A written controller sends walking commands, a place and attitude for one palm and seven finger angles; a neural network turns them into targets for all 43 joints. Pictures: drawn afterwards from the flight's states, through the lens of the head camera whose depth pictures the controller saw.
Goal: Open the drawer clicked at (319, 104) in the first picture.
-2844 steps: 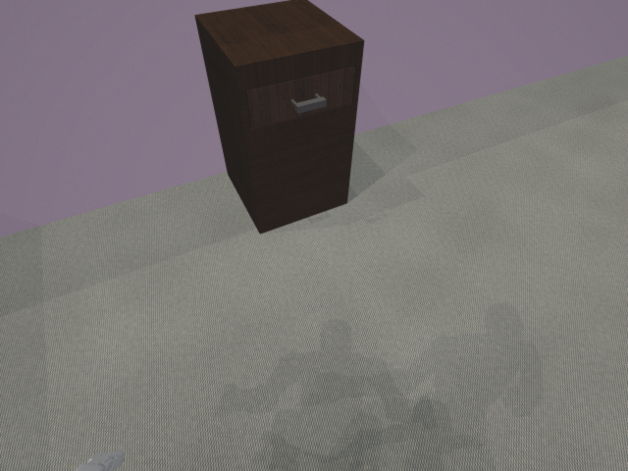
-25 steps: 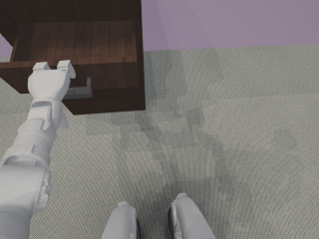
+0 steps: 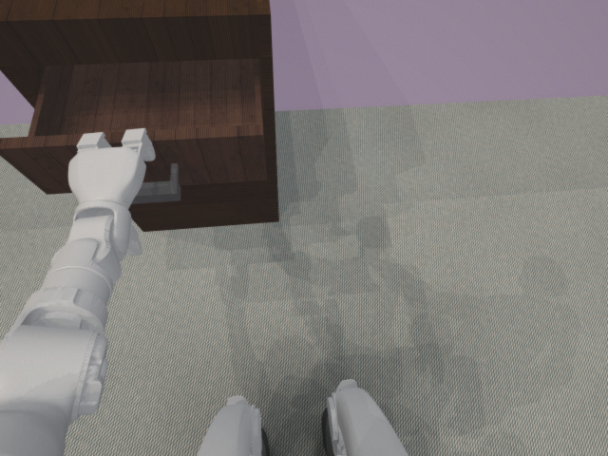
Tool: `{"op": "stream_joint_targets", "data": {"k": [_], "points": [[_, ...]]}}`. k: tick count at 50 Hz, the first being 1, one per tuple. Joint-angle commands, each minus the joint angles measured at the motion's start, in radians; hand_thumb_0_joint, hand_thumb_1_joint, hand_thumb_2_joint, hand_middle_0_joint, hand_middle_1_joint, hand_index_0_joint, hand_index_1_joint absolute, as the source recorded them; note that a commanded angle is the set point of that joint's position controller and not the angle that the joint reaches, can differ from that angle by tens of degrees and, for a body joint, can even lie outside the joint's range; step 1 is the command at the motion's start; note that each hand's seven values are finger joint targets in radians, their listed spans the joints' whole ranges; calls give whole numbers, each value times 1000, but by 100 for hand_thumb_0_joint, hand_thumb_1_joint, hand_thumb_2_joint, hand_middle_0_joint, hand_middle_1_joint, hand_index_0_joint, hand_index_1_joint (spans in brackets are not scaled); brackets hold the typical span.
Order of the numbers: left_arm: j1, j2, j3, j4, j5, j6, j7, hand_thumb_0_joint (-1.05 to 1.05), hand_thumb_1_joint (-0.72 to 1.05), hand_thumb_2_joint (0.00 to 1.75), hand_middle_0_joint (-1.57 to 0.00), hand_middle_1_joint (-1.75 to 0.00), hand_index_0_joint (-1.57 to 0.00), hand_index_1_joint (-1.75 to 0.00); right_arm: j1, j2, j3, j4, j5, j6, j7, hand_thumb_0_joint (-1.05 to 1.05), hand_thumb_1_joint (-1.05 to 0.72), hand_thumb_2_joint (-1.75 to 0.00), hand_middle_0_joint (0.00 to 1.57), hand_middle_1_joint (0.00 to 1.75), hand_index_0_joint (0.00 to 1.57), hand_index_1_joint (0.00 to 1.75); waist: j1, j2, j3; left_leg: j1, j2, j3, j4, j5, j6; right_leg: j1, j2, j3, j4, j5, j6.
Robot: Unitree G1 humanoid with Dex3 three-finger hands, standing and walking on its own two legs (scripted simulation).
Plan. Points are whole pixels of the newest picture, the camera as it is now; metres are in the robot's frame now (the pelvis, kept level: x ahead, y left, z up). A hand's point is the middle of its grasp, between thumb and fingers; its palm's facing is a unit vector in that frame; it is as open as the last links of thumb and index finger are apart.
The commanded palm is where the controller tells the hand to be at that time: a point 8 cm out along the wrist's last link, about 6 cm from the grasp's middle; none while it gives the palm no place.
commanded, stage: re-aim the fingers above the handle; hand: left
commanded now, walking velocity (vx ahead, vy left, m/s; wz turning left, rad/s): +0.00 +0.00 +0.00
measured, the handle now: (146, 181) +0.53 +0.22 -0.09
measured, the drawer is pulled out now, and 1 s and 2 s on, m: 0.16 0.16 0.15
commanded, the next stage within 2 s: lower the fingers behind the handle in 0.26 s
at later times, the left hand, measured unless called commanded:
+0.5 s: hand (125, 199) +0.48 +0.23 -0.04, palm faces -0.11 +0.01 -0.99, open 13.8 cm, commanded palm +0.46 +0.22 +0.01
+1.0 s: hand (137, 206) +0.48 +0.22 -0.07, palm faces -0.07 +0.00 -1.00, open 13.8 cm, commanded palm +0.47 +0.22 -0.03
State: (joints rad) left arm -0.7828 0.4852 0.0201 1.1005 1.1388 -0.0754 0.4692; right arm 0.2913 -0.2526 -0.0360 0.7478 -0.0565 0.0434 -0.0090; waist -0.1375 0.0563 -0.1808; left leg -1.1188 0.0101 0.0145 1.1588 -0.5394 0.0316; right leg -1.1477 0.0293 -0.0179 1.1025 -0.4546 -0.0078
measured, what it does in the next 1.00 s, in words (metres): stands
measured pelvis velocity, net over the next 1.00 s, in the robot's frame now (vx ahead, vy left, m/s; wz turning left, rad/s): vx -0.02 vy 0.00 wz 0.01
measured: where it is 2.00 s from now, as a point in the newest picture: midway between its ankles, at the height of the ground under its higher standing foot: outside the picture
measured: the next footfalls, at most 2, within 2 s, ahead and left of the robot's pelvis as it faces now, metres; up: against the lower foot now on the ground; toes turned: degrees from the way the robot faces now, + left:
none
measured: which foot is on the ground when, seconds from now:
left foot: down 0.00-1.00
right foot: down 0.00-1.00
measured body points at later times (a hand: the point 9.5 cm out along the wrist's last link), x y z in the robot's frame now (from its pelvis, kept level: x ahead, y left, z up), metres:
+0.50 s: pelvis +0.00 +0.00 +0.00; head +0.15 -0.01 +0.42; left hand +0.48 +0.22 +0.01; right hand +0.02 -0.28 -0.13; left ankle -0.01 +0.10 -0.64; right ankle +0.02 -0.12 -0.64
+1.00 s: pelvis -0.02 +0.00 -0.03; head +0.15 +0.00 +0.39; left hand +0.48 +0.22 -0.02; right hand +0.01 -0.28 -0.16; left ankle -0.01 +0.10 -0.64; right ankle +0.02 -0.12 -0.64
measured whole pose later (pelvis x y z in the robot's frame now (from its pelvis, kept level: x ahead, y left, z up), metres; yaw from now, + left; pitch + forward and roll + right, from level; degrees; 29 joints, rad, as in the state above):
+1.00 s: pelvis -0.02 +0.00 -0.03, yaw +1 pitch +32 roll -2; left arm -0.86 0.51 0.01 1.15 1.16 -0.06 0.49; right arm 0.26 -0.25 -0.03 0.76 -0.07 0.00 0.00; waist -0.16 0.06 -0.19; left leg -1.29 0.01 -0.01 1.30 -0.56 0.02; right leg -1.31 0.02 -0.04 1.24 -0.48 -0.02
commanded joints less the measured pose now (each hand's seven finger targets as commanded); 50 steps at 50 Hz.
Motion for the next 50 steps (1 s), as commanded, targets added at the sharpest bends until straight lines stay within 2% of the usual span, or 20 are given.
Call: {"op": "stream_joint_targets", "data": {"k": [1, 2, 4, 6, 8, 11, 12, 13, 18, 20, 21, 25, 28, 30, 34, 41, 44, 46, 48, 50], "points": [[-360, 248, 56, -182, -7, 1, 51, 0, -50, 30, -30, -120, -30, -120, 162, -171, -60, -33, -3, -7, -10, 0, -90, -90, 20, 30, 20, 30, 1, 46, -511, 333, -16, -39, -101, 471, -4, 300, 23, -3, -98, 376, -24], [-389, 217, 26, -193, -4, -2, 53, 0, -50, 30, -30, -120, -30, -120, 164, -168, -64, -34, -2, -11, -12, 0, -90, -90, 20, 30, 20, 30, -16, 48, -505, 338, -15, -40, -101, 461, -3, 285, 22, -5, -104, 367, -21], [-391, 213, 25, -200, -3, -5, 55, 0, -50, 30, -30, -120, -30, -120, 168, -169, -68, -26, -3, -14, -13, 0, -90, -90, 20, 30, 20, 30, -13, 61, -526, 369, -13, -48, -102, 477, -7, 271, 24, -9, -102, 360, -24], [-445, 152, -20, -212, -10, -7, 53, 0, -50, 30, -30, -120, -30, -120, 177, -161, -75, -21, -2, -20, -12, 0, -90, -90, 20, 30, 20, 30, -39, 72, -523, 399, -11, -54, -101, 486, -9, 247, 25, -12, -111, 351, -23], [-432, 209, 22, -201, -7, -5, 57, 0, -50, 30, -30, -120, -30, -120, 177, -171, -72, -12, -5, -17, -16, 0, -90, -90, 20, 30, 20, 30, -25, 60, -537, 394, -12, -57, -101, 488, -9, 257, 24, -11, -105, 354, -24], [-454, 217, 26, -186, -6, 6, 61, 0, -50, 30, -30, -120, -30, -120, 176, -169, -67, -8, -6, -16, -14, 0, -90, -90, 20, 30, 20, 30, -26, 68, -526, 374, -16, -53, -104, 472, -8, 261, 23, -10, -105, 349, -26], [-421, 222, 30, -157, 3, 14, 64, 0, -50, 30, -30, -120, -30, -120, 170, -170, -63, -11, -6, -14, -14, 0, -90, -90, 20, 30, 20, 30, -12, 69, -511, 361, -17, -52, -105, 465, -9, 256, 22, -12, -102, 339, -27], [-430, 217, 25, -161, 1, 20, 67, 0, -50, 30, -30, -120, -30, -120, 167, -168, -60, -13, -6, -14, -11, 0, -90, -90, 20, 30, 20, 30, -15, 87, -505, 357, -17, -46, -107, 465, -8, 259, 23, -10, -105, 345, -27], [-340, 265, 63, -141, -8, 46, 53, 0, -50, 30, -30, -120, -30, -120, 155, -171, -52, -36, -2, -3, -8, 0, -90, -90, 20, 30, 20, 30, 17, 47, -521, 315, -23, -28, -112, 460, -1, 351, 21, 3, -106, 396, -23], [-321, 233, 31, -83, -11, 56, 37, 0, -50, 30, -30, -120, -30, -120, 152, -169, -49, -34, 2, -6, -11, 0, -90, -90, 20, 30, 20, 30, -8, -17, -441, 237, -24, -17, -109, 389, 8, 350, 20, 12, -121, 367, -16], [-346, 250, 38, -85, -12, 48, 28, 0, -50, 30, -30, -120, -30, -120, 149, -172, -47, -32, 3, -10, -13, 0, -90, -90, 20, 30, 20, 30, -12, -16, -436, 220, -25, -19, -106, 368, 8, 339, 18, 15, -117, 348, -17], [-374, 250, 36, -170, -5, -19, 14, 0, -50, 30, -30, -120, -30, -120, 161, -168, -58, -38, -1, -34, -23, 0, -90, -90, 20, 30, 20, 30, -9, 31, -521, 248, -24, -24, -79, 385, 8, 317, 16, 18, -87, 357, -20], [-366, 248, 49, -174, -2, -57, 25, 0, -50, 30, -30, -120, -30, -120, 166, -168, -62, -23, -7, -42, -20, 0, -90, -90, 20, 30, 20, 30, -11, 40, -501, 243, -19, -33, -54, 402, 5, 258, 19, 9, -63, 347, -22], [-382, 244, 50, -203, 10, -67, 49, 0, -50, 30, -30, -120, -30, -120, 165, -167, -67, -23, -11, -42, -17, 0, -90, -90, 20, 30, 20, 30, -9, 69, -540, 262, -19, -39, -39, 428, 0, 229, 20, 6, -46, 349, -25], [-369, 266, 79, -186, 17, -42, 93, 0, -50, 30, -30, -120, -30, -120, 161, -174, -67, -13, -19, -33, -5, 0, -90, -90, 20, 30, 20, 30, 1, 77, -553, 259, -18, -43, -19, 456, -7, 207, 21, -4, -21, 353, -26], [-474, 210, 18, -161, 13, 25, 95, 0, -50, 30, -30, -120, -30, -120, 158, -175, -65, -7, -15, -33, 2, 0, -90, -90, 20, 30, 20, 30, -40, 94, -560, 280, -15, -63, -17, 407, -11, 145, 23, -18, -17, 286, -26], [-497, 241, 18, -118, 10, 32, 74, 0, -50, 30, -30, -120, -30, -120, 157, -177, -54, -3, -13, -40, -7, 0, -90, -90, 20, 30, 20, 30, -55, 63, -519, 198, -19, -53, -1, 341, 2, 149, 20, -10, -16, 261, -20], [-488, 297, 59, -131, 8, 19, 59, 0, -50, 30, -30, -120, -30, -120, 156, -183, -49, -7, -15, -44, -8, 0, -90, -90, 20, 30, 20, 30, -34, 74, -555, 190, -19, -56, 4, 341, 0, 161, 19, -10, 7, 261, -25], [-478, 271, 38, -136, 17, 8, 53, 0, -50, 30, -30, -120, -30, -120, 154, -175, -47, -17, -15, -48, -7, 0, -90, -90, 20, 30, 20, 30, -33, 106, -561, 185, -18, -53, 19, 352, 1, 137, 20, -10, 21, 266, -26], [-392, 268, 50, -81, 17, 14, 48, 0, -50, 30, -30, -120, -30, -120, 155, -178, -44, -19, -15, -46, -3, 0, -90, -90, 20, 30, 20, 30, -18, 63, -535, 151, -17, -50, 30, 354, 1, 139, 22, -12, 33, 270, -27]]}}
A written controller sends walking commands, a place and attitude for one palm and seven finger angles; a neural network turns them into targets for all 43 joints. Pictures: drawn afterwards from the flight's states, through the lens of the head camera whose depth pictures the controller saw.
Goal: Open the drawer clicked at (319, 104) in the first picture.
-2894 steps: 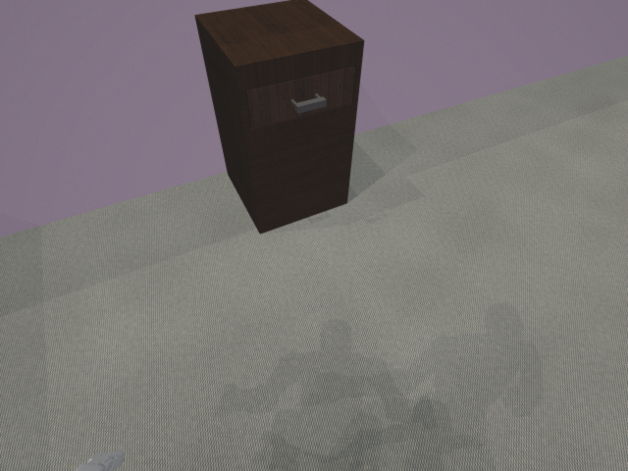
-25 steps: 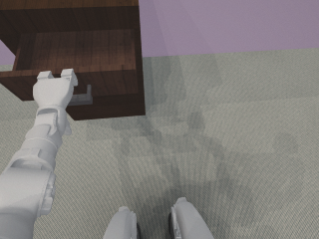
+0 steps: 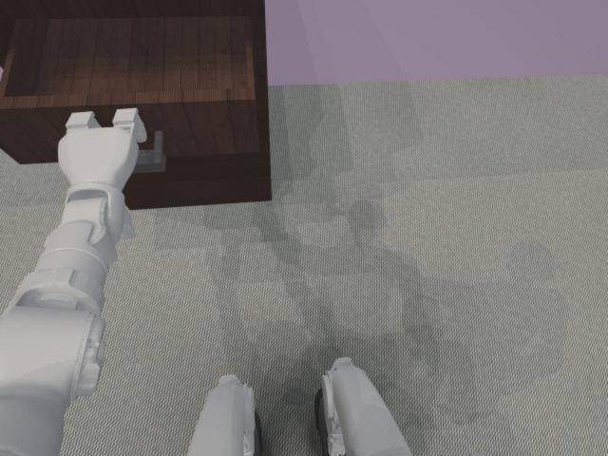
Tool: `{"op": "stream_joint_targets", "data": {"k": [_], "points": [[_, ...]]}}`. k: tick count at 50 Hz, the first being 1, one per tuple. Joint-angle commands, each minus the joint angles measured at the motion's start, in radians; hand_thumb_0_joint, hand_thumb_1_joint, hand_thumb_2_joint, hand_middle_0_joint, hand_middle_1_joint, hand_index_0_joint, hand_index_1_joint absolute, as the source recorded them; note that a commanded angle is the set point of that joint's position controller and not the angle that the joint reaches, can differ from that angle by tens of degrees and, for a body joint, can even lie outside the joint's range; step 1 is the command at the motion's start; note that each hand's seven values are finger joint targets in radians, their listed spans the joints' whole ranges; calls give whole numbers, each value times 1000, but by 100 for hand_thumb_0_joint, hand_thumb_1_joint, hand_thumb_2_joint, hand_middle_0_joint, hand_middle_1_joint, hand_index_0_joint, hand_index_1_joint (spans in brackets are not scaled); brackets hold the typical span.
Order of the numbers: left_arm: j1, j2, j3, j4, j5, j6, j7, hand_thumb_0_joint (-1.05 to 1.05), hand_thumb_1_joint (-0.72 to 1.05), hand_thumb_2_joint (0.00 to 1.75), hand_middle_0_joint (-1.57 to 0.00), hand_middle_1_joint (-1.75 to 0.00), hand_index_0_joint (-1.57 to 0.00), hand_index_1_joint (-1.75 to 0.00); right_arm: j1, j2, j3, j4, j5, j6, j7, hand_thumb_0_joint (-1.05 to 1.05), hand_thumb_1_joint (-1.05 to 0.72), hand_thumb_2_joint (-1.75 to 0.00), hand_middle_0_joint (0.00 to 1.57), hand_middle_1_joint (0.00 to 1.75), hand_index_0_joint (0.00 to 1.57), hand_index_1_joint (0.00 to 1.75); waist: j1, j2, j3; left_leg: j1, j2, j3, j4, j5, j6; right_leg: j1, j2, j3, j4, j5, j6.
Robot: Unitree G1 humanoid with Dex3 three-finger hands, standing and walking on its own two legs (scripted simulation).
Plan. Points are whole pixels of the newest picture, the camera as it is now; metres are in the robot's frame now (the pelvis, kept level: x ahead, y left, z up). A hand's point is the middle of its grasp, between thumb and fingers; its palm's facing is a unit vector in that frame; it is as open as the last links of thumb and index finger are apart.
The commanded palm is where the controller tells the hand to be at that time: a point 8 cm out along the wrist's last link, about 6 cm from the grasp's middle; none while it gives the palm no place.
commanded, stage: lower the fingers behind the handle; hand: left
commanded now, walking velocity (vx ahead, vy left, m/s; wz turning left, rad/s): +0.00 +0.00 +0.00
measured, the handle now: (127, 150) +0.56 +0.22 -0.06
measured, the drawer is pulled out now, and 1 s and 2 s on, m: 0.16 0.15 0.15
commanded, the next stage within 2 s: lift the fingers back up to retry in 0.96 s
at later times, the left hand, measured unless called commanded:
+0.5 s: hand (120, 176) +0.51 +0.22 -0.05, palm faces -0.04 +0.06 -1.00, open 13.8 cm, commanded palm +0.49 +0.21 -0.03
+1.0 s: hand (121, 177) +0.51 +0.22 -0.05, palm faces -0.04 +0.05 -1.00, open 13.8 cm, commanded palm +0.49 +0.22 -0.03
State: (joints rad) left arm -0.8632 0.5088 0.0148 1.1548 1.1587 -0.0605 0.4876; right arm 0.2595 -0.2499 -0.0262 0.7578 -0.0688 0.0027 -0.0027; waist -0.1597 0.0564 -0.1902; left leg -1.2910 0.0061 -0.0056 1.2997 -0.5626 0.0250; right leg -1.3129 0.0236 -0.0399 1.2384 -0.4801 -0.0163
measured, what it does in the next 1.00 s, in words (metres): stands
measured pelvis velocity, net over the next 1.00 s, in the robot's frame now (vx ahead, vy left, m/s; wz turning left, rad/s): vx -0.03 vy -0.01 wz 0.00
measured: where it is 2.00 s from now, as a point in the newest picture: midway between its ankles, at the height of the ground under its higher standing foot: outside the picture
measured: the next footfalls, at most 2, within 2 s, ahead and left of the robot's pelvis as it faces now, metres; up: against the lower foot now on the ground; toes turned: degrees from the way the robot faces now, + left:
none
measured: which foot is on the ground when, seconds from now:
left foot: down 0.00-1.00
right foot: down 0.00-1.00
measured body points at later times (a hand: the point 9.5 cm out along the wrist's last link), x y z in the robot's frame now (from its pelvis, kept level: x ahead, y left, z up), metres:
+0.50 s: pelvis -0.02 +0.00 -0.03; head +0.16 +0.00 +0.38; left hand +0.50 +0.22 +0.00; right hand +0.01 -0.28 -0.16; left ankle +0.01 +0.10 -0.61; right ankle +0.04 -0.11 -0.61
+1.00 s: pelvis -0.03 -0.01 -0.05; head +0.15 -0.01 +0.36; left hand +0.50 +0.22 +0.00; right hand -0.01 -0.28 -0.18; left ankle +0.01 +0.10 -0.61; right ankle +0.04 -0.11 -0.61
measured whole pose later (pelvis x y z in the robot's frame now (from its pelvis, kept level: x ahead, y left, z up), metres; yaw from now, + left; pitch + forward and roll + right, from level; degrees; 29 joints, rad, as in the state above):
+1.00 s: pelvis -0.03 -0.01 -0.05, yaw +0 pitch +34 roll -1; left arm -0.97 0.58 -0.01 1.10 1.13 -0.04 0.39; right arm 0.29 -0.27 0.00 0.72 -0.03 -0.03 -0.02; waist -0.16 0.06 -0.19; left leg -1.49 0.01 0.00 1.48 -0.58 0.02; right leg -1.52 0.02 -0.04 1.43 -0.50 -0.02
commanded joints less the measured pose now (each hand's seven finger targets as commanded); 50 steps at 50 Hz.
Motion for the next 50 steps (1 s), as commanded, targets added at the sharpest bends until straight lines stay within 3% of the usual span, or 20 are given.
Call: {"op": "stream_joint_targets", "data": {"k": [1, 2, 3, 10, 13, 15, 16, 19, 21, 28, 33, 39, 46, 48, 50], "points": [[-327, 236, 51, -132, -5, -1, 26, 0, -50, 30, -30, -120, -30, -120, 189, -181, -55, -30, -3, -6, -8, 0, -90, -90, 20, 30, 20, 30, -8, 51, -523, 318, -10, -34, -107, 381, 9, 295, 27, 9, -97, 299, -17], [-333, 222, 37, -150, -6, -6, 25, 0, -50, 30, -30, -120, -30, -120, 192, -179, -55, -37, -2, -8, -7, 0, -90, -90, 20, 30, 20, 30, -4, 66, -525, 304, -12, -28, -101, 371, 9, 296, 27, 11, -97, 296, -15], [-327, 245, 56, -172, -7, -8, 23, 0, -50, 30, -30, -120, -30, -120, 193, -180, -57, -38, -1, -9, -5, 0, -90, -90, 20, 30, 20, 30, 8, 79, -551, 303, -12, -24, -95, 374, 8, 308, 28, 13, -88, 305, -18], [-326, 226, 34, -128, -13, 22, 20, 0, -50, 30, -30, -120, -30, -120, 203, -183, -56, -36, 5, -9, -5, 0, -90, -90, 20, 30, 20, 30, -14, 20, -498, 221, -12, -23, -78, 302, 14, 285, 27, 17, -80, 257, -13], [-339, 265, 52, -123, -17, 32, 8, 0, -50, 30, -30, -120, -30, -120, 206, -188, -51, -33, 7, -10, -7, 0, -90, -90, 20, 30, 20, 30, -9, 16, -519, 191, -14, -21, -67, 285, 16, 293, 24, 20, -64, 252, -12], [-326, 220, 18, -105, -22, 40, -5, 0, -50, 30, -30, -120, -30, -120, 204, -182, -50, -40, 10, -14, -7, 0, -90, -90, 20, 30, 20, 30, -16, 24, -495, 168, -17, -15, -62, 262, 18, 283, 24, 22, -67, 237, -11], [-334, 247, 37, -102, -23, 39, -10, 0, -50, 30, -30, -120, -30, -120, 202, -186, -48, -34, 10, -14, -6, 0, -90, -90, 20, 30, 20, 30, -13, 26, -498, 169, -15, -18, -59, 261, 16, 273, 23, 21, -59, 231, -13], [-334, 215, 5, -84, -25, 45, -26, 0, -50, 30, -30, -120, -30, -120, 202, -184, -47, -42, 13, -20, -9, 0, -90, -90, 20, 30, 20, 30, -28, 8, -475, 131, -15, -14, -45, 219, 21, 249, 23, 22, -58, 196, -10], [-334, 244, 22, -65, -26, 46, -42, 0, -50, 30, -30, -120, -30, -120, 203, -188, -42, -40, 15, -21, -11, 0, -90, -90, 20, 30, 20, 30, -26, -11, -463, 104, -14, -19, -40, 199, 22, 240, 23, 21, -43, 177, -11], [-327, 198, -22, -70, -27, 39, -79, 0, -50, 30, -30, -120, -30, -120, 209, -184, -44, -58, 24, -33, -14, 0, -90, -90, 20, 30, 20, 30, -34, -1, -447, 55, -15, -14, -7, 159, 23, 185, 21, 21, -17, 141, -12], [-354, 232, -3, -118, -40, 39, -96, 0, -50, 30, -30, -120, -30, -120, 219, -184, -43, -65, 28, -40, -18, 0, -90, -90, 20, 30, 20, 30, -27, 4, -509, 50, -15, -15, 0, 147, 26, 211, 20, 26, -7, 132, -10], [-355, 266, 8, -115, -43, 41, -112, 0, -50, 30, -30, -120, -30, -120, 215, -184, -34, -63, 34, -40, -25, 0, -90, -90, 20, 30, 20, 30, -29, -7, -470, 12, -16, -9, 4, 117, 30, 214, 18, 37, -17, 111, -4], [-362, 295, 29, -111, -45, 29, -116, 0, -50, 30, -30, -120, -30, -120, 217, -186, -31, -61, 35, -45, -26, 0, -90, -90, 20, 30, 20, 30, -28, -24, -473, -6, -16, -9, 10, 99, 32, 212, 17, 41, -14, 90, -4], [-356, 285, 19, -107, -42, 27, -115, 0, -50, 30, -30, -120, -30, -120, 216, -186, -30, -66, 36, -45, -26, 0, -90, -90, 20, 30, 20, 30, -24, 0, -462, -6, -17, -10, 5, 94, 30, 198, 17, 35, -12, 80, -6], [-352, 279, 13, -92, -38, 32, -113, 0, -50, 30, -30, -120, -30, -120, 216, -187, -30, -68, 38, -44, -27, 0, -90, -90, 20, 30, 20, 30, -33, -21, -450, -15, -16, -7, 10, 84, 32, 189, 18, 38, -18, 68, -4]]}}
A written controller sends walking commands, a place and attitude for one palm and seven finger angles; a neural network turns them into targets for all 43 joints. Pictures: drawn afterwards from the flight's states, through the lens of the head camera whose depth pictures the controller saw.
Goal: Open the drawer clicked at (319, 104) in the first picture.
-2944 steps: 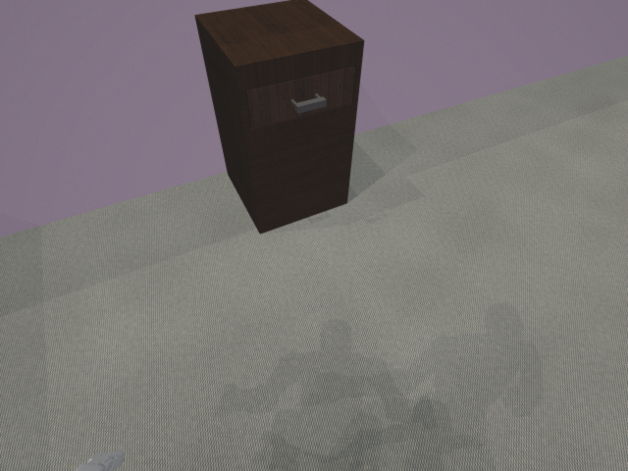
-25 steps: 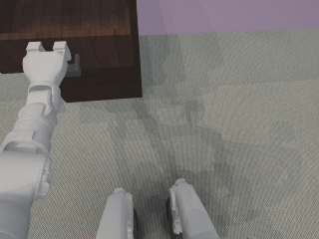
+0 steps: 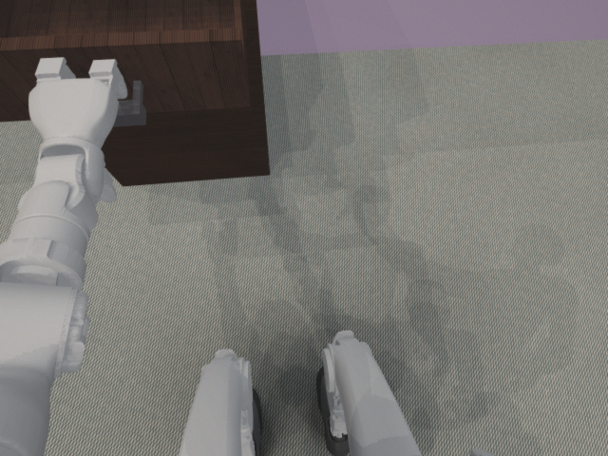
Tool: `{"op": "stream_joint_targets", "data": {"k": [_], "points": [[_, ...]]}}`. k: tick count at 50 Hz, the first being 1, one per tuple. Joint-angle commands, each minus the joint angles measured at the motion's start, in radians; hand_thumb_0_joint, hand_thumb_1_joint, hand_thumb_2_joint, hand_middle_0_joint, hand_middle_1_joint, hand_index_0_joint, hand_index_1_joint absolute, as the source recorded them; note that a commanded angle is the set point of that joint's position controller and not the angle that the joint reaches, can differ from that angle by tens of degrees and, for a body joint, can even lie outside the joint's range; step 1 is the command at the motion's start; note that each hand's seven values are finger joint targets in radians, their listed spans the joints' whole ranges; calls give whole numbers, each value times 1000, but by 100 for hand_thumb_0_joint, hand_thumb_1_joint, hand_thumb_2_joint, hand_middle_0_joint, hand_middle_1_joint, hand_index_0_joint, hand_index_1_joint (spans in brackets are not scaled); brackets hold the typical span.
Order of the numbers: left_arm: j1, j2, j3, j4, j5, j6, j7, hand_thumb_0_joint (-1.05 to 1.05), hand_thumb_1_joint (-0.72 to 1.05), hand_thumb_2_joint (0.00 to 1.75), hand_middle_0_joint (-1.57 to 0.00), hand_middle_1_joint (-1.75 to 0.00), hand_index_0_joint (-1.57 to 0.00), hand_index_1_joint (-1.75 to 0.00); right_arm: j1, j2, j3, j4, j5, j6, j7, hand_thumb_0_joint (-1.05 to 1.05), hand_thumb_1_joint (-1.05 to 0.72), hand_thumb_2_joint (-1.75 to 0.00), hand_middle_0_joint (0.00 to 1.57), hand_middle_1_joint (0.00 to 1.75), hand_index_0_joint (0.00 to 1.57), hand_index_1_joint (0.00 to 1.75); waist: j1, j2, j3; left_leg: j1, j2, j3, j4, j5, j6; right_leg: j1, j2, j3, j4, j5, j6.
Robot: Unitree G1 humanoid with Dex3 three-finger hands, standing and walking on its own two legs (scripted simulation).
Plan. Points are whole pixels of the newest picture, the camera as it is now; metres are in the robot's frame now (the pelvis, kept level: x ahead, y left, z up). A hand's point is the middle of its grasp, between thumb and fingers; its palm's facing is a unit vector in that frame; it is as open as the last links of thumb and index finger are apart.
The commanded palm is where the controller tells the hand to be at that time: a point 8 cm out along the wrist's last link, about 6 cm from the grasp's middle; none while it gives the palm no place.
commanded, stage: lift the fingers back up to retry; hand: left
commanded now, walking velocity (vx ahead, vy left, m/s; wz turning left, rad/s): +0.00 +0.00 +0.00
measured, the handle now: (104, 102) +0.59 +0.23 -0.01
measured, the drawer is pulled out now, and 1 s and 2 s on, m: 0.15 0.15 0.15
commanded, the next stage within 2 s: re-aim the fingers above the handle in 0.84 s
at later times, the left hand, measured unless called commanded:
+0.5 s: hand (84, 127) +0.53 +0.23 +0.02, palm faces -0.06 -0.02 -1.00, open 14.0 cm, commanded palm +0.52 +0.23 +0.08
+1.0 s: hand (75, 118) +0.53 +0.23 +0.04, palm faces -0.04 -0.01 -1.00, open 13.8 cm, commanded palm +0.51 +0.22 +0.10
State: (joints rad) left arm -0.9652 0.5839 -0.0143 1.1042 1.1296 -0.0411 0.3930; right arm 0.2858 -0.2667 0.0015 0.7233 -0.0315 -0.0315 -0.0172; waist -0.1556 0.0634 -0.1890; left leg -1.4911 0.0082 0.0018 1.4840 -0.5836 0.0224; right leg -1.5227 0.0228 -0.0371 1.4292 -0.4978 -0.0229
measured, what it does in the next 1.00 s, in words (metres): rises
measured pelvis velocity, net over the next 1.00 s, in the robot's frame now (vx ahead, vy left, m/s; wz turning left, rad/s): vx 0.05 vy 0.01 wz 0.00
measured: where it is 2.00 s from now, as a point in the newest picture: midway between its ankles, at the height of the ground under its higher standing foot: (292, 438)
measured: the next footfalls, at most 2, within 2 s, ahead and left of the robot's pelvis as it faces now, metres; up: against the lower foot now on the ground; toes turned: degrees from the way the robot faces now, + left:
none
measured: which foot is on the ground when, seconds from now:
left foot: down 0.00-1.00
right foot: down 0.00-1.00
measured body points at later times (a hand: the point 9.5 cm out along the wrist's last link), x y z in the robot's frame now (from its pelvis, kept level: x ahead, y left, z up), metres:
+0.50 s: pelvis +0.03 +0.01 +0.05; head +0.20 +0.01 +0.46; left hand +0.53 +0.23 +0.07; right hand +0.03 -0.26 -0.09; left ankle +0.04 +0.11 -0.56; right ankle +0.07 -0.11 -0.56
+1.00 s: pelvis +0.05 +0.01 +0.08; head +0.20 +0.01 +0.50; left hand +0.53 +0.23 +0.09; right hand +0.08 -0.27 -0.05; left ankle +0.04 +0.11 -0.56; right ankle +0.07 -0.11 -0.56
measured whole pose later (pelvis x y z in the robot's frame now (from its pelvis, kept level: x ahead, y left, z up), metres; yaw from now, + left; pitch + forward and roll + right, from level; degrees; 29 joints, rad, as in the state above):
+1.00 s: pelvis +0.05 +0.01 +0.08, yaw +0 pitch +29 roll -2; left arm -0.77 0.46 0.01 1.08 1.16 -0.08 0.51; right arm 0.27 -0.26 -0.05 0.75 -0.06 0.04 -0.01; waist -0.13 0.05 -0.19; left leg -1.12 0.00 0.01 1.16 -0.54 0.03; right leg -1.14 0.03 -0.02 1.10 -0.46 -0.01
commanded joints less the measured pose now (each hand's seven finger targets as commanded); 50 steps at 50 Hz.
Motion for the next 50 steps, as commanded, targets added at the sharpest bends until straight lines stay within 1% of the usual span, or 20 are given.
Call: {"op": "stream_joint_targets", "data": {"k": [1, 4, 7, 11, 13, 16, 17, 19, 21, 22, 23, 25, 31, 33, 35, 38, 39, 43, 48, 50], "points": [[-270, 223, 58, -52, -12, 9, -18, 0, -50, 30, -30, -120, -30, -120, 193, -172, -57, -29, -2, -10, -11, 0, -90, -90, 20, 30, 20, 30, -34, -21, -459, 192, -17, -20, -176, 118, 33, 399, 18, 31, -199, 97, 1], [-251, 220, 52, -61, -9, 14, -18, 0, -50, 30, -30, -120, -30, -120, 196, -171, -58, -37, -1, -8, -13, 0, -90, -90, 20, 30, 20, 30, -26, -15, -486, 205, -19, -16, -177, 140, 33, 424, 19, 33, -200, 125, 2], [-302, 237, 66, -142, -8, 11, -17, 0, -50, 30, -30, -120, -30, -120, 205, -170, -65, -40, -1, -2, -13, 0, -90, -90, 20, 30, 20, 30, -16, 54, -564, 310, -15, -30, -203, 198, 24, 435, 21, 22, -203, 163, -1], [-308, 255, 98, -201, -23, 10, -12, 0, -50, 30, -30, -120, -30, -120, 211, -166, -73, -35, 0, 5, -13, 0, -90, -90, 20, 30, 20, 30, -10, 38, -617, 395, -12, -37, -230, 263, 24, 493, 23, 23, -230, 222, 1], [-304, 276, 113, -225, -26, 0, -8, 0, -50, 30, -30, -120, -30, -120, 209, -166, -73, -31, 1, 7, -14, 0, -90, -90, 20, 30, 20, 30, 0, 57, -618, 420, -12, -38, -250, 269, 23, 519, 22, 24, -249, 229, 0], [-305, 248, 109, -266, -16, -23, 12, 0, -50, 30, -30, -120, -30, -120, 206, -161, -80, -25, -3, 10, -15, 0, -90, -90, 20, 30, 20, 30, 4, 80, -627, 520, -8, -52, -281, 336, 14, 508, 23, 15, -269, 261, -4], [-298, 222, 93, -266, -18, -28, 22, 0, -50, 30, -30, -120, -30, -120, 203, -158, -84, -21, -4, 9, -15, 0, -90, -90, 20, 30, 20, 30, -2, 82, -605, 530, -9, -48, -287, 338, 15, 509, 22, 16, -287, 263, -2], [-300, 243, 111, -264, -17, -41, 42, 0, -50, 30, -30, -120, -30, -120, 201, -160, -83, -10, -7, 11, -18, 0, -90, -90, 20, 30, 20, 30, -4, 52, -581, 530, -9, -47, -302, 337, 18, 534, 22, 18, -307, 267, -1], [-306, 259, 130, -296, -19, -56, 60, 0, -50, 30, -30, -120, -30, -120, 195, -159, -85, -7, -13, 12, -17, 0, -90, -90, 20, 30, 20, 30, 11, 88, -614, 576, -10, -45, -316, 383, 13, 558, 23, 21, -314, 305, -4], [-297, 244, 122, -288, -16, -59, 72, 0, -50, 30, -30, -120, -30, -120, 197, -157, -87, -2, -15, 13, -16, 0, -90, -90, 20, 30, 20, 30, 9, 88, -603, 592, -12, -46, -323, 409, 13, 568, 22, 18, -324, 327, -4], [-258, 247, 134, -277, -15, -57, 81, 0, -50, 30, -30, -120, -30, -120, 196, -157, -87, 0, -16, 17, -12, 0, -90, -90, 20, 30, 20, 30, 24, 98, -594, 606, -13, -42, -333, 425, 10, 582, 23, 17, -330, 338, -6], [-247, 204, 105, -236, -11, -41, 100, 0, -50, 30, -30, -120, -30, -120, 193, -157, -89, 4, -17, 26, -9, 0, -90, -90, 20, 30, 20, 30, 7, 72, -544, 622, -10, -42, -355, 429, 9, 578, 26, 13, -358, 336, -5], [-213, 123, 50, -233, -32, -5, 87, 0, -50, 30, -30, -120, -30, -120, 196, -152, -98, 2, -12, 50, -5, 0, -90, -90, 20, 30, 20, 30, 10, 72, -543, 751, -13, -37, -423, 531, 1, 663, 31, 9, -429, 414, -7], [-187, 105, 40, -234, -36, -7, 75, 0, -50, 30, -30, -120, -30, -120, 193, -151, -101, 2, -9, 55, -8, 0, -90, -90, 20, 30, 20, 30, 11, 66, -511, 773, -11, -35, -446, 526, 2, 676, 31, 8, -456, 409, -6], [-170, 85, 24, -194, -28, -18, 69, 0, -50, 30, -30, -120, -30, -120, 188, -148, -99, 10, -10, 58, -13, 0, -90, -90, 20, 30, 20, 30, 1, 25, -442, 738, -11, -32, -455, 495, 7, 670, 31, 10, -469, 396, -6], [-141, 100, 47, -175, -19, -49, 75, 0, -50, 30, -30, -120, -30, -120, 176, -149, -96, 6, -15, 61, -15, 0, -90, -90, 20, 30, 20, 30, 15, 8, -410, 701, -14, -26, -455, 477, 9, 669, 29, 16, -465, 388, -10], [-141, 77, 28, -159, -13, -55, 83, 0, -50, 30, -30, -120, -30, -120, 166, -146, -96, 3, -18, 59, -15, 0, -90, -90, 20, 30, 20, 30, 7, 18, -379, 686, -17, -22, -454, 457, 10, 653, 28, 17, -469, 376, -10], [-160, 111, 72, -200, 10, -74, 134, 0, -50, 30, -30, -120, -30, -120, 163, -148, -104, -2, -29, 57, -7, 0, -90, -90, 20, 30, 20, 30, 26, 59, -464, 721, -15, -26, -433, 524, 2, 641, 29, 16, -434, 405, -14], [-200, 112, 80, -213, 23, -26, 180, 0, -50, 30, -30, -120, -30, -120, 165, -151, -110, 1, -35, 67, 6, 0, -90, -90, 20, 30, 20, 30, 18, 76, -534, 778, -9, -36, -416, 612, -9, 638, 33, 7, -414, 445, -11], [-200, 137, 93, -221, 16, -3, 174, 0, -50, 30, -30, -120, -30, -120, 164, -154, -109, 0, -33, 74, 6, 0, -90, -90, 20, 30, 20, 30, 25, 81, -564, 794, -9, -32, -418, 629, -10, 669, 33, 9, -416, 469, -9]]}}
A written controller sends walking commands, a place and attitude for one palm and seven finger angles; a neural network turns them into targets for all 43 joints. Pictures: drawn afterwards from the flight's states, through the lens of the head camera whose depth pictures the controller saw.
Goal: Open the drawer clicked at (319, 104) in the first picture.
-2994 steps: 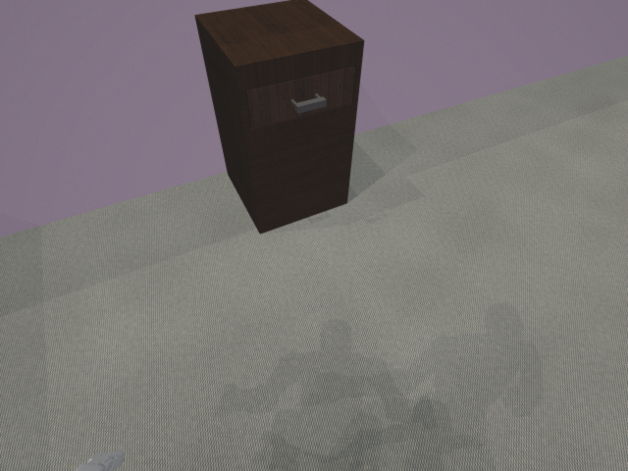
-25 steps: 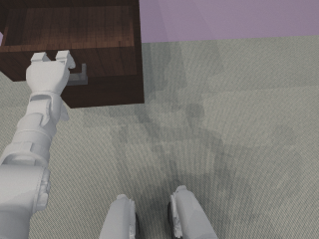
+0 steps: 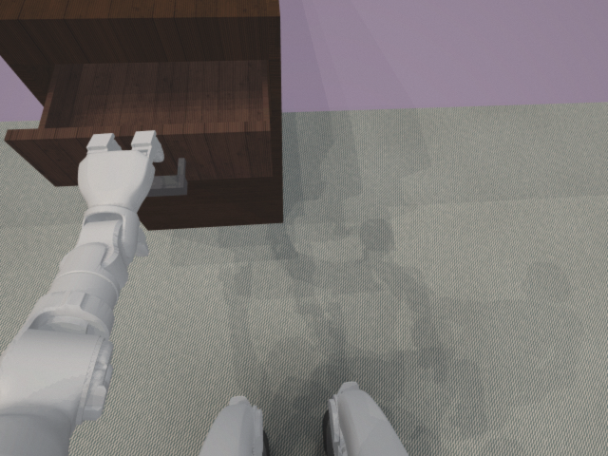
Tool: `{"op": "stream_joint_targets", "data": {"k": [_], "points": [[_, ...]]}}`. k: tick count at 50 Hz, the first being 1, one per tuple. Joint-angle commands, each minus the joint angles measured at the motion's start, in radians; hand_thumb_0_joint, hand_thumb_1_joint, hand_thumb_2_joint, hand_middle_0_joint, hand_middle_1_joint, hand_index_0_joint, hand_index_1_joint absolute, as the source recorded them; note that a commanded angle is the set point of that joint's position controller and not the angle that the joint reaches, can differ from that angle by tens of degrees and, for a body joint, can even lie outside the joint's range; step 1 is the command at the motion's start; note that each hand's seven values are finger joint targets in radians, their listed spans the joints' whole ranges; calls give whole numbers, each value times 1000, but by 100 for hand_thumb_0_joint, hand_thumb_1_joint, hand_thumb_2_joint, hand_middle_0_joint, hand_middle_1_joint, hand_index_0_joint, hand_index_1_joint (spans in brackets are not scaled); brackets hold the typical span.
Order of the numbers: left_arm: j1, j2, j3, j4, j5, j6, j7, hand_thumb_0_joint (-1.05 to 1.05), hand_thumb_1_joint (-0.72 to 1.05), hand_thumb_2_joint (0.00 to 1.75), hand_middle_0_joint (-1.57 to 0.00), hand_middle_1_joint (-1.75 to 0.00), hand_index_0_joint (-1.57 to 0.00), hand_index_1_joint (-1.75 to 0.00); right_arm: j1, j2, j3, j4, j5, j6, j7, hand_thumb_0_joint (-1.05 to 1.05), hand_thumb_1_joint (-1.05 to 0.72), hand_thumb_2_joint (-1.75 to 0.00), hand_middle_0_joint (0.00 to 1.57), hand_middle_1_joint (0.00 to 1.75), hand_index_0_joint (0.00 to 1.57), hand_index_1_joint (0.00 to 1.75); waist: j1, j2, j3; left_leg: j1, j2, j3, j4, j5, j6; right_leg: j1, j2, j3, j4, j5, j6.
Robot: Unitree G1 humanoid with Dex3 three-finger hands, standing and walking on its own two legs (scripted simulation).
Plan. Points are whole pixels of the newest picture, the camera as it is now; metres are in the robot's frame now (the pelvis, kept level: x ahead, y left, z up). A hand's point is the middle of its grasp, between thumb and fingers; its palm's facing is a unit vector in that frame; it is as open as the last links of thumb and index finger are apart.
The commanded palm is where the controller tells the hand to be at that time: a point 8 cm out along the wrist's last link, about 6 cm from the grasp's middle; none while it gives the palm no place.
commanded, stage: re-aim the fingers above the handle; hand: left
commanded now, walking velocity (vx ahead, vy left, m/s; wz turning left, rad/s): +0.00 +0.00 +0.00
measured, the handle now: (153, 175) +0.54 +0.22 -0.09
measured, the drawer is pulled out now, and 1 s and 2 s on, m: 0.15 0.15 0.15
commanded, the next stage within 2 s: lower the fingers behind the handle in 1.96 s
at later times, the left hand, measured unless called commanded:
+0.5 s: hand (130, 198) +0.47 +0.23 -0.04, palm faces -0.07 +0.00 -1.00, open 13.8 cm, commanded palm +0.46 +0.22 +0.02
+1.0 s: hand (145, 198) +0.47 +0.20 -0.04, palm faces -0.08 +0.01 -1.00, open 13.8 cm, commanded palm +0.46 +0.19 +0.02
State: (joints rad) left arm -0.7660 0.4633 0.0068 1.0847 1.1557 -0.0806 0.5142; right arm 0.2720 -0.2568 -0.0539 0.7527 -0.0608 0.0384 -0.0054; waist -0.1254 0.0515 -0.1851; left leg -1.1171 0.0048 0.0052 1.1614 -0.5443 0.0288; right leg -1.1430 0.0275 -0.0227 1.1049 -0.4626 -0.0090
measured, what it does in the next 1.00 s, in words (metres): stands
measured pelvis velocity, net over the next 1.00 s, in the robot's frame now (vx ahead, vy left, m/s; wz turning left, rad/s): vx -0.01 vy -0.01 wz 0.01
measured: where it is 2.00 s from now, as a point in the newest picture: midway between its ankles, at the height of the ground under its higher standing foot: outside the picture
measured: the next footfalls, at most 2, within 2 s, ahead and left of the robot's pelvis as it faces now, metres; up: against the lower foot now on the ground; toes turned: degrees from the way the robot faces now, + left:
none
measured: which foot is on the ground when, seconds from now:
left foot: down 0.00-1.00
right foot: down 0.00-1.00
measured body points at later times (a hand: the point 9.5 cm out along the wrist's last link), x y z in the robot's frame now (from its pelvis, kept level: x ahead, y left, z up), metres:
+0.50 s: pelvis -0.01 +0.00 +0.00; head +0.14 +0.00 +0.42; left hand +0.47 +0.22 +0.02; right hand +0.01 -0.28 -0.13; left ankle -0.01 +0.10 -0.64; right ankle +0.02 -0.12 -0.64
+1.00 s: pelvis -0.01 -0.01 +0.00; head +0.14 -0.01 +0.42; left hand +0.47 +0.20 +0.02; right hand +0.01 -0.28 -0.14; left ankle -0.01 +0.10 -0.64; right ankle +0.02 -0.12 -0.64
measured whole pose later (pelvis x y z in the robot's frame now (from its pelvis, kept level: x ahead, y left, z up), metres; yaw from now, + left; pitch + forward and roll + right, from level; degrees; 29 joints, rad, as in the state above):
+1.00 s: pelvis -0.01 -0.01 +0.00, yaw +1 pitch +28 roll -1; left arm -0.81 0.45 -0.04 1.12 1.13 -0.06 0.48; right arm 0.30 -0.25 -0.05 0.77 -0.05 0.01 -0.01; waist -0.13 0.06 -0.18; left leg -1.13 0.00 0.00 1.16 -0.52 0.02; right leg -1.16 0.02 -0.03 1.11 -0.45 -0.02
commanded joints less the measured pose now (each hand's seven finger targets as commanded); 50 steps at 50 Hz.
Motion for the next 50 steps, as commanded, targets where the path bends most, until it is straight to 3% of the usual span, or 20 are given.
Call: {"op": "stream_joint_targets", "data": {"k": [1, 2, 4, 6, 9, 10, 14, 17, 21, 22, 24, 27, 31, 35, 37, 42, 43, 44, 46, 50], "points": [[-416, 240, 58, -207, -18, 43, 44, 0, -50, 30, -30, -120, -30, -120, 180, -163, -54, -30, -4, 6, -5, 0, -90, -90, 20, 30, 20, 30, -13, 90, -582, 425, -7, -38, -95, 592, -15, 294, 28, -6, -91, 436, -22], [-415, 224, 43, -197, -20, 48, 37, 0, -50, 30, -30, -120, -30, -120, 185, -161, -54, -27, -2, 5, -7, 0, -90, -90, 20, 30, 20, 30, -23, 75, -575, 425, -5, -39, -99, 581, -12, 298, 27, -7, -100, 434, -19], [-385, 250, 57, -181, -31, 56, 14, 0, -50, 30, -30, -120, -30, -120, 182, -165, -49, -25, 1, 7, -12, 0, -90, -90, 20, 30, 20, 30, -13, 46, -556, 394, -9, -31, -107, 549, -5, 335, 26, 2, -111, 445, -17], [-412, 262, 55, -201, -37, 44, -8, 0, -50, 30, -30, -120, -30, -120, 182, -163, -46, -25, 4, 4, -17, 0, -90, -90, 20, 30, 20, 30, -18, 53, -556, 383, -10, -30, -113, 526, -3, 346, 24, 6, -113, 442, -18], [-379, 219, 26, -184, -35, 18, -24, 0, -50, 30, -30, -120, -30, -120, 181, -156, -46, -23, 5, -6, -23, 0, -90, -90, 20, 30, 20, 30, -23, 38, -504, 358, -11, -25, -116, 489, 3, 327, 24, 8, -125, 416, -18], [-368, 244, 46, -187, -34, 9, -25, 0, -50, 30, -30, -120, -30, -120, 180, -159, -45, -21, 5, -7, -24, 0, -90, -90, 20, 30, 20, 30, -15, 39, -502, 357, -10, -27, -118, 485, 0, 325, 24, 8, -122, 409, -20], [-315, 240, 61, -174, -31, -16, -12, 0, -50, 30, -30, -120, -30, -120, 177, -157, -46, -23, 0, -9, -19, 0, -90, -90, 20, 30, 20, 30, 3, 40, -481, 340, -10, -24, -111, 493, -1, 309, 25, 6, -114, 402, -22], [-337, 250, 55, -128, -22, -5, 8, 0, -50, 30, -30, -120, -30, -120, 172, -162, -40, -22, 2, -8, -16, 0, -90, -90, 20, 30, 20, 30, -8, 16, -427, 279, -14, -23, -116, 421, 2, 290, 25, 7, -116, 351, -22], [-428, 275, 67, -180, -17, -1, 26, 0, -50, 30, -30, -120, -30, -120, 176, -167, -48, -24, -1, -16, -14, 0, -90, -90, 20, 30, 20, 30, -19, 57, -507, 319, -15, -27, -107, 426, 0, 284, 25, 8, -105, 348, -23], [-410, 287, 75, -172, -14, 2, 26, 0, -50, 30, -30, -120, -30, -120, 177, -169, -48, -25, 0, -15, -14, 0, -90, -90, 20, 30, 20, 30, -9, 67, -521, 327, -16, -27, -107, 434, -2, 288, 23, 8, -101, 352, -23], [-443, 244, 40, -190, -13, 4, 25, 0, -50, 30, -30, -120, -30, -120, 181, -164, -52, -23, 2, -20, -15, 0, -90, -90, 20, 30, 20, 30, -24, 86, -534, 359, -11, -35, -106, 452, -7, 262, 25, 1, -102, 346, -24], [-449, 248, 43, -167, -20, 18, 20, 0, -50, 30, -30, -120, -30, -120, 189, -169, -52, -17, 2, -21, -18, 0, -90, -90, 20, 30, 20, 30, -34, 59, -534, 362, -10, -40, -106, 455, -5, 263, 25, 0, -107, 348, -20], [-454, 229, 32, -174, -27, 30, 10, 0, -50, 30, -30, -120, -30, -120, 190, -166, -51, -15, 2, -20, -16, 0, -90, -90, 20, 30, 20, 30, -31, 76, -539, 386, -10, -42, -113, 479, -8, 267, 27, -5, -109, 358, -24], [-411, 248, 41, -140, -28, 41, 0, 0, -50, 30, -30, -120, -30, -120, 182, -166, -41, -23, 5, -16, -16, 0, -90, -90, 20, 30, 20, 30, -17, 56, -499, 326, -15, -28, -120, 433, 0, 298, 24, 5, -119, 354, -21], [-388, 287, 66, -117, -22, 40, -4, 0, -50, 30, -30, -120, -30, -120, 175, -170, -35, -23, 5, -14, -17, 0, -90, -90, 20, 30, 20, 30, -7, 38, -477, 301, -16, -27, -122, 409, 1, 301, 23, 7, -116, 339, -22], [-390, 227, 30, -140, -27, 18, -9, 0, -50, 30, -30, -120, -30, -120, 180, -161, -43, -31, 7, -26, -17, 0, -90, -90, 20, 30, 20, 30, -23, 33, -487, 306, -15, -23, -117, 398, 4, 298, 23, 9, -122, 337, -20], [-384, 264, 54, -120, -27, 19, -9, 0, -50, 30, -30, -120, -30, -120, 177, -166, -40, -25, 7, -25, -20, 0, -90, -90, 20, 30, 20, 30, -20, 2, -458, 271, -16, -22, -115, 371, 6, 299, 22, 13, -123, 320, -18], [-418, 256, 39, -135, -24, 14, -6, 0, -50, 30, -30, -120, -30, -120, 179, -165, -39, -29, 8, -28, -23, 0, -90, -90, 20, 30, 20, 30, -32, 8, -460, 266, -16, -24, -116, 363, 8, 295, 22, 15, -125, 317, -17], [-507, 111, -66, -171, -23, 4, 1, 0, -50, 30, -30, -120, -30, -120, 193, -147, -54, -24, 7, -45, -18, 0, -90, -90, 20, 30, 20, 30, -74, 59, -474, 323, -14, -35, -115, 368, 2, 236, 22, 5, -132, 295, -21], [-467, 175, 13, -193, -29, 8, 26, 0, -50, 30, -30, -120, -30, -120, 201, -154, -59, -13, -1, -40, -16, 0, -90, -90, 20, 30, 20, 30, -33, 74, -564, 390, -12, -40, -109, 462, -7, 262, 24, 0, -112, 348, -25]]}}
